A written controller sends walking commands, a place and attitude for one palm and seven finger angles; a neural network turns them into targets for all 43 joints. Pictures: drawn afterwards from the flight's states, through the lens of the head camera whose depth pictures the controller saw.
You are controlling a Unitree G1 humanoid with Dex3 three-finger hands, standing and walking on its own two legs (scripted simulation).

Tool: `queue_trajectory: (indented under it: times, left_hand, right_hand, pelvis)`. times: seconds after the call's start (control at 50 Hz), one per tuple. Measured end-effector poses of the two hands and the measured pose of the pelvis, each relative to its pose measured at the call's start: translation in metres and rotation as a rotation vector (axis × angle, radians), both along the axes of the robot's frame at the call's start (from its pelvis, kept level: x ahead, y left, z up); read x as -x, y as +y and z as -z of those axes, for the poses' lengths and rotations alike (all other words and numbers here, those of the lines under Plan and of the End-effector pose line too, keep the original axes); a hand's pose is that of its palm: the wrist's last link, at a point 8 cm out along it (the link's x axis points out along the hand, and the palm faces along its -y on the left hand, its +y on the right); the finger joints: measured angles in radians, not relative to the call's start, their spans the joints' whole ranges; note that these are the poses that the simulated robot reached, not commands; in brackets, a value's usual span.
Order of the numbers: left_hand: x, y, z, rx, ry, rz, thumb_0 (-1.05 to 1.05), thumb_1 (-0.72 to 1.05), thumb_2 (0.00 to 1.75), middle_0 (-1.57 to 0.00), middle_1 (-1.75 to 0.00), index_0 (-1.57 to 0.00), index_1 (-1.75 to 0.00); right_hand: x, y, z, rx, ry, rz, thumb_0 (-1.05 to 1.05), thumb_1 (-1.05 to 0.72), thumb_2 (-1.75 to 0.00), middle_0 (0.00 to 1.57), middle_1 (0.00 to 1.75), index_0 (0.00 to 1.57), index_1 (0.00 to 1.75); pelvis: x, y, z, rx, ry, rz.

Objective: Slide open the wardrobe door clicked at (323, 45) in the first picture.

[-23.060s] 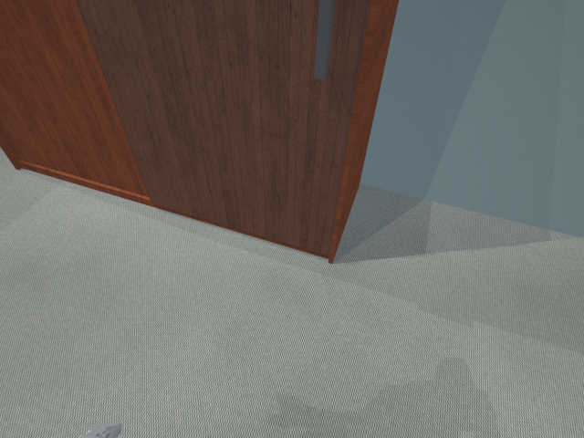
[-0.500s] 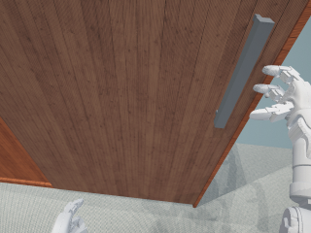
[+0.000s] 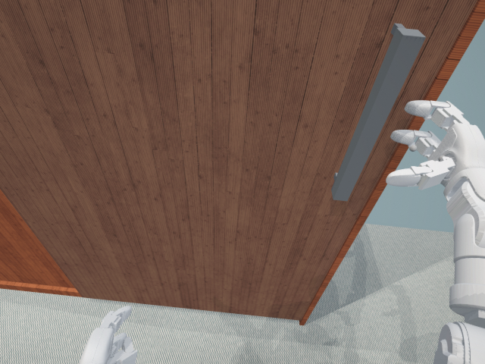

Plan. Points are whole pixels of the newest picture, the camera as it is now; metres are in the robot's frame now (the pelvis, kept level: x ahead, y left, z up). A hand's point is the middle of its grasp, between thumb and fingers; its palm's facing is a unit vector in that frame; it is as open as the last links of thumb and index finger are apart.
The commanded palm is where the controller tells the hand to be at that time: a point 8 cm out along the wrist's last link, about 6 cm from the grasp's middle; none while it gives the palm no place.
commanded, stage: feel for the door with the fingertips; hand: right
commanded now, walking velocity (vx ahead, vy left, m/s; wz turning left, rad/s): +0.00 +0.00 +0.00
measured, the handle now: (364, 125) +0.45 -0.16 +0.21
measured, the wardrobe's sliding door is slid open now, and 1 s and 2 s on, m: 0.00 0.00 0.00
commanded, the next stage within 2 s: slide the fingers in behind the handle in 1.10 s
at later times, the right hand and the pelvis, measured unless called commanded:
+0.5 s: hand (386, 146) +0.38 -0.17 +0.22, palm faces +0.06 +1.00 -0.01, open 14.0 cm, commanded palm +0.36 -0.22 +0.22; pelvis -0.01 +0.00 +0.00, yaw +0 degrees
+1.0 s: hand (385, 138) +0.40 -0.17 +0.23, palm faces +0.06 +1.00 -0.02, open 14.0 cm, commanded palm +0.37 -0.22 +0.22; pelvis -0.01 +0.01 +0.00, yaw +0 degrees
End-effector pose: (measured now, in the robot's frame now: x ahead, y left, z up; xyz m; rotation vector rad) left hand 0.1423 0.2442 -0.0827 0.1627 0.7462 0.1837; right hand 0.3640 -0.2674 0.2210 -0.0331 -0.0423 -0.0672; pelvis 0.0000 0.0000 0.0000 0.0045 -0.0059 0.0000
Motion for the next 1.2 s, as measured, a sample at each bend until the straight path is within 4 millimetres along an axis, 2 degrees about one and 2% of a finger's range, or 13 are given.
queue_trajectory:
  times: [0.16, 0.46, 0.84, 1.1, 1.2]
  left_hand:
    - [0.000, 0.000, 0.001, 0.001, 0.001, 0.004, 0.01, 0.91, 0.90, -0.20, -0.30, -0.20, -0.30]
    - [-0.007, -0.004, -0.001, 0.020, -0.018, 0.022, 0.01, 0.91, 0.90, -0.20, -0.30, -0.20, -0.30]
    - [0.008, 0.008, 0.003, 0.008, 0.017, -0.001, 0.01, 0.91, 0.90, -0.20, -0.30, -0.20, -0.30]
    - [0.027, 0.012, 0.009, 0.003, 0.059, -0.024, 0.01, 0.91, 0.90, -0.20, -0.30, -0.20, -0.30]
    - [0.035, 0.013, 0.012, 0.003, 0.080, -0.034, 0.01, 0.91, 0.90, -0.20, -0.30, -0.20, -0.30]
  right_hand:
    - [0.005, 0.006, -0.002, 0.005, -0.019, -0.006, -0.01, 0.50, -0.30, 0.30, 1.20, 0.30, 1.20]
    - [0.003, 0.041, -0.001, -0.012, -0.005, -0.020, -0.01, 0.50, -0.30, 0.30, 1.20, 0.30, 1.21]
    - [0.002, 0.041, -0.008, -0.010, -0.012, -0.009, -0.01, 0.50, -0.30, 0.30, 1.20, 0.30, 1.21]
    - [-0.014, 0.046, -0.009, -0.014, -0.007, -0.011, -0.01, 0.50, -0.30, 0.30, 1.20, 0.30, 1.20]
    - [-0.018, 0.043, -0.009, -0.013, -0.002, -0.009, -0.01, 0.50, -0.30, 0.34, 1.23, 0.31, 1.21]
  pelvis:
    - [0.001, 0.001, 0.000, 0.001, -0.005, 0.002]
    - [0.005, 0.004, 0.000, 0.004, -0.013, 0.003]
    - [0.008, 0.008, 0.000, 0.004, -0.018, 0.004]
    - [0.012, 0.008, -0.001, 0.004, -0.009, 0.000]
    - [0.011, 0.008, -0.001, 0.003, -0.004, -0.002]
